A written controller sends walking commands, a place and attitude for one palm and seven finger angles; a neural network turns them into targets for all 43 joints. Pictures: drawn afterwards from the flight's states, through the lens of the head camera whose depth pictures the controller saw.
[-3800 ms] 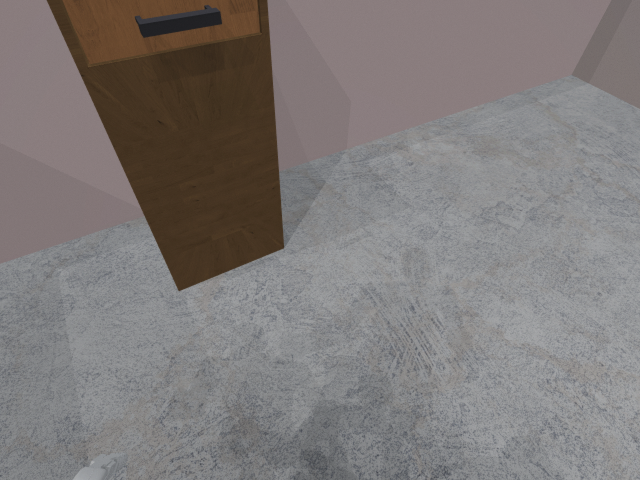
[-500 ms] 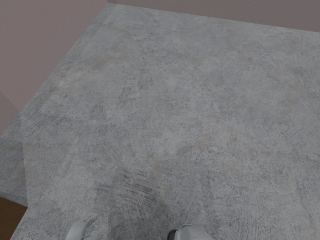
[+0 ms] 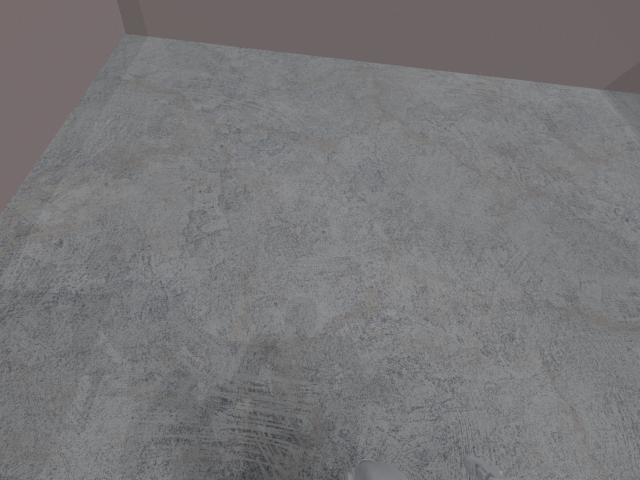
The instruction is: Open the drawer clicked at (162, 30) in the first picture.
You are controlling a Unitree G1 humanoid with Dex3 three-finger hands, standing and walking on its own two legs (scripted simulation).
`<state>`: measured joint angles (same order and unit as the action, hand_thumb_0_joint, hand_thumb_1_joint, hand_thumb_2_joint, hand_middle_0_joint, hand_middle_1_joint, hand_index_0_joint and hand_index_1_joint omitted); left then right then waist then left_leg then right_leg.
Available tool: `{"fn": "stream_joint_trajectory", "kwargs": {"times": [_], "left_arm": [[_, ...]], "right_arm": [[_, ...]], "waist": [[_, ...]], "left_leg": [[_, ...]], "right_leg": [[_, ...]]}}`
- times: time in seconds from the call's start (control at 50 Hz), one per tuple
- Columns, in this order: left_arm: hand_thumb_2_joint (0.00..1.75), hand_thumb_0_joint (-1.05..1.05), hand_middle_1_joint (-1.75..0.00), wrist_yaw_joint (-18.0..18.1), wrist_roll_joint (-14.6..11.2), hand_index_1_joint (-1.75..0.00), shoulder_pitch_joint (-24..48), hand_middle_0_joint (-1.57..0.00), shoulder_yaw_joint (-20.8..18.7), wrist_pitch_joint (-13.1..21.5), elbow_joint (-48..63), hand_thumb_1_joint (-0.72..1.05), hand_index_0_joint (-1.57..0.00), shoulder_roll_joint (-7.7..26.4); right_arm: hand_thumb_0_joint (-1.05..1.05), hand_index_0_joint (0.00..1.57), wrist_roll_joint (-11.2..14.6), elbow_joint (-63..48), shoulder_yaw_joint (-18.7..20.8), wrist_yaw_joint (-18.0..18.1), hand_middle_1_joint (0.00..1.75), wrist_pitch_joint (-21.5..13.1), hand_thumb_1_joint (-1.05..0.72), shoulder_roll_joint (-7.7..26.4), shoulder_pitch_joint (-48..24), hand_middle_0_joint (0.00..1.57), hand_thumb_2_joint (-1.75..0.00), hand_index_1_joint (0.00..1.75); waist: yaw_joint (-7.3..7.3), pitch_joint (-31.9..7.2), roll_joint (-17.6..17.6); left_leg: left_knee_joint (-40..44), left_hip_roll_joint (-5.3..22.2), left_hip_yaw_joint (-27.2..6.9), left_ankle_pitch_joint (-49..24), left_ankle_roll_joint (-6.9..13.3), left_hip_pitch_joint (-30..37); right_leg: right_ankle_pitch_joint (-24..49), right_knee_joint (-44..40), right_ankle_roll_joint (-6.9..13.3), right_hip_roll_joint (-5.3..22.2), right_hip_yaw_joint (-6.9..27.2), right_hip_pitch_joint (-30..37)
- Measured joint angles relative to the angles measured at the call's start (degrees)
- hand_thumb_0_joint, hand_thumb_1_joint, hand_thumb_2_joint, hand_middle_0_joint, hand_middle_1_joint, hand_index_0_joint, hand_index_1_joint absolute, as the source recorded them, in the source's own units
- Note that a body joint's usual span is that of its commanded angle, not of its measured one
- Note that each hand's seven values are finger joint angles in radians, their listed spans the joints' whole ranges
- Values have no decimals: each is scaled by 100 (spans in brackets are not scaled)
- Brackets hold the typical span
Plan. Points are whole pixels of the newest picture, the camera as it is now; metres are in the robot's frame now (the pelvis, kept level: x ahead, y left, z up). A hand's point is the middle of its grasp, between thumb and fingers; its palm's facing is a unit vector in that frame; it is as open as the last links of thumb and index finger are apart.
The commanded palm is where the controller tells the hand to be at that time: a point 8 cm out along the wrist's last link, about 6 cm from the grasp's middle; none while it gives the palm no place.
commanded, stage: walk to a spot facing it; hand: left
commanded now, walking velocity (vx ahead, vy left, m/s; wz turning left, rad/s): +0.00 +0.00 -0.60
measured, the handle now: out of the picture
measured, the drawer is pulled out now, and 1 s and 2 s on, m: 0.00 0.00 0.00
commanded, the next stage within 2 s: turn to face it in 1.60 s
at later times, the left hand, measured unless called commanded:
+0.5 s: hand (240, 447) +0.18 +0.12 -0.15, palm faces -0.33 -0.91 -0.26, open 7.4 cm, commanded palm none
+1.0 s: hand out of the picture +0.12 +0.16 -0.17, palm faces -0.42 -0.89 -0.18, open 7.4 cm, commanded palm none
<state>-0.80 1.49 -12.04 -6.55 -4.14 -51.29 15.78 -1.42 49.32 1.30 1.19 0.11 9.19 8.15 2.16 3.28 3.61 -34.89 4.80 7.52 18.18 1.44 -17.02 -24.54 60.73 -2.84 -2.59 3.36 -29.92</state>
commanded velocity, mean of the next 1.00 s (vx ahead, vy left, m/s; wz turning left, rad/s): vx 0.14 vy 0.00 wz -0.59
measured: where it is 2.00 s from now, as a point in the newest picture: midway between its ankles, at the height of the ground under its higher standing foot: outside the picture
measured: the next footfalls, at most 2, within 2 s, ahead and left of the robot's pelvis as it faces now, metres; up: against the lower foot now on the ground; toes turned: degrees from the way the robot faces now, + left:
right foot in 0.44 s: -0.01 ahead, -0.12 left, +0.00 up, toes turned -25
left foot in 1.02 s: +0.18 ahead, +0.03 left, +0.00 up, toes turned -32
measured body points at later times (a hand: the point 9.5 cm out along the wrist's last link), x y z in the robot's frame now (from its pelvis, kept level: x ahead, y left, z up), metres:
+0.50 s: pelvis -0.01 -0.02 -0.01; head +0.02 -0.06 +0.44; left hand +0.20 +0.16 -0.13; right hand -0.11 -0.26 -0.17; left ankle +0.00 +0.11 -0.71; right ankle -0.04 -0.11 -0.73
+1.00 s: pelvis +0.04 -0.02 +0.01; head +0.06 -0.01 +0.46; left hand +0.14 +0.21 -0.15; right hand +0.03 -0.31 -0.11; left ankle +0.14 +0.06 -0.72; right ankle -0.04 -0.11 -0.73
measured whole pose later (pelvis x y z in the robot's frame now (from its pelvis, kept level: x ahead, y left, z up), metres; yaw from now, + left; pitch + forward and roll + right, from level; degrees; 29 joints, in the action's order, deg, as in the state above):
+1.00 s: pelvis +0.04 -0.02 +0.01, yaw -33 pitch +0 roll -1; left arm -0.9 1.0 -22.7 -4.1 0.0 -57.3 11.5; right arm -1.1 50.5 3.7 -0.6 0.1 12.8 7.2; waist 4.4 1.1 1.5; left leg -36.3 2.4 2.0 18.7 -3.7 -20.8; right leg -15.6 25.5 1.2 -4.2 7.8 -9.7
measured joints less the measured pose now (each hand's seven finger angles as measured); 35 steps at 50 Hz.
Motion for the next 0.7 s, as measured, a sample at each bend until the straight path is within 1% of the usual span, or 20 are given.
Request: {"fn": "stream_joint_trajectory", "kwargs": {"times": [0.04, 0.08, 0.12, 0.16, 0.22, 0.28, 0.32, 0.38, 0.42, 0.44, 0.46, 0.48, 0.5, 0.52, 0.56, 0.62, 0.7], "left_arm": [[89, 1, -29, -49, 6, -29, -67, -20, -29, 5, -6, 91, -19, 24], [89, 1, -29, -66, -3, -29, -133, -20, -39, -3, -20, 91, -19, 22], [89, 1, -29, -71, -10, -29, -183, -20, -38, -28, -57, 91, -19, -1], [89, 1, -29, -73, -15, -29, -198, -20, -31, -63, -101, 91, -19, -35], [89, 1, -29, -77, -23, -29, -142, -20, -5, -111, -157, 91, -19, -103], [89, 1, -29, -85, -31, -29, -1, -20, 38, -142, -177, 91, -19, -190], [89, 1, -29, -91, -33, -29, 126, -20, 71, -138, -160, 91, -19, -258], [89, 1, -29, -91, -37, -29, 328, -20, 120, -86, -85, 91, -19, -354], [89, 1, -29, -81, -41, -29, 433, -20, 150, -15, -3, 91, -19, -405], [89, 1, -29, -76, -40, -29, 465, -20, 170, 40, 50, 91, -19, -410], [89, 1, -29, -54, -25, -29, 506, -20, 189, 122, 78, 91, -19, -424], [89, 1, -29, -21, -34, -29, 554, -20, 219, 192, 89, 91, -19, -449], [89, 1, -29, 10, -55, -29, 583, -20, 252, 236, 102, 91, -19, -465], [89, 1, -29, 45, -72, -29, 586, -20, 266, 262, 113, 91, -20, -482], [89, 1, -29, 100, -95, -29, 541, -20, 270, 282, 116, 91, -20, -499], [89, 1, -29, 103, -122, -29, 406, -20, 294, 312, 55, 91, -20, -513], [89, 1, -29, 42, -114, -29, 162, -20, 322, 381, -54, 91, -20, -544]], "right_arm": [[0, 20, 0, 48, -8, 19, 30, 5, -91, -13, 130, 21, -89, 30], [0, 20, 7, 101, 3, 31, 30, -9, -91, -16, 246, 21, -89, 30], [0, 20, 17, 152, 26, 41, 30, -27, -91, -18, 360, 21, -89, 30], [0, 20, 19, 204, 53, 45, 30, -42, -90, -25, 474, 21, -89, 30], [0, 20, 13, 305, 92, 40, 30, -49, -90, -33, 631, 21, -89, 30], [0, 20, 0, 428, 143, 22, 30, -27, -90, -13, 756, 21, -89, 30], [0, 20, -12, 514, 185, 1, 30, 0, -91, 28, 813, 21, -89, 30], [0, 20, -27, 629, 252, -31, 30, 38, -91, 125, 887, 21, -89, 30], [0, 20, -26, 690, 298, -54, 30, 67, -91, 208, 937, 21, -89, 30], [0, 20, -15, 699, 314, -66, 30, 80, -91, 246, 991, 21, -89, 30], [0, 20, 6, 711, 327, -77, 30, 115, -91, 293, 1020, 21, -89, 30], [0, 20, 16, 727, 333, -77, 30, 187, -91, 344, 997, 21, -89, 30], [0, 20, 24, 728, 333, -63, 30, 265, -91, 377, 962, 21, -89, 30], [0, 20, 29, 722, 331, -47, 30, 328, -91, 396, 920, 20, -89, 30], [1, 20, 20, 693, 324, -34, 30, 386, -91, 403, 802, 20, -89, 30], [1, 20, -21, 588, 316, -70, 30, 360, -91, 398, 615, 20, -89, 30], [0, 20, -60, 465, 311, -130, 30, 280, -91, 400, 448, 20, -89, 30]], "waist": [[-13, -14, -14], [-26, -20, -36], [-58, -25, -61], [-104, -16, -80], [-183, 26, -99], [-278, 86, -140], [-352, 131, -198], [-465, 173, -320], [-503, 168, -412], [-513, 141, -449], [-507, 129, -521], [-511, 148, -606], [-524, 164, -646], [-518, 165, -660], [-483, 147, -639], [-450, 80, -622], [-374, -62, -597]], "left_leg": [[288, 43, 142, -117, 20, 169], [504, 77, 301, -198, 47, 299], [635, 105, 460, -230, 75, 388], [699, 132, 616, -231, 92, 447], [709, 182, 854, -201, 95, 507], [642, 258, 1095, -148, 65, 536], [547, 335, 1251, -96, 26, 537], [312, 479, 1467, 17, -63, 490], [65, 602, 1611, 137, -152, 432], [-146, 678, 1658, 236, -210, 364], [-479, 785, 1581, 354, -285, 227], [-972, 797, 1234, 729, -380, 5], [-1528, 707, 824, 1039, -443, -242], [-2017, 601, 486, 1148, -482, -457], [-2711, 440, 28, 977, -558, -786], [-3025, 368, -330, 430, -671, -1078], [-2843, 340, -512, 9, -751, -1221]], "right_leg": [[212, 691, -67, 106, -109, -137], [388, 1047, -132, 216, -155, -163], [478, 1110, -182, 325, -187, -101], [465, 964, -216, 423, -229, 14], [325, 536, -236, 537, -342, 212], [128, -13, -211, 614, -517, 397], [-2, -494, -161, 630, -652, 549], [-82, -1228, -43, 585, -815, 800], [172, -1834, 62, 530, -902, 1034], [509, -2276, 134, 505, -944, 1218], [545, -2430, 365, 434, -957, 1274], [483, -2323, 502, 362, -942, 1218], [429, -2253, 577, 328, -915, 1197], [425, -2276, 614, 301, -871, 1218], [559, -2505, 611, 244, -741, 1327], [850, -2978, 655, 131, -558, 1528], [1093, -3418, 693, 16, -371, 1723]]}}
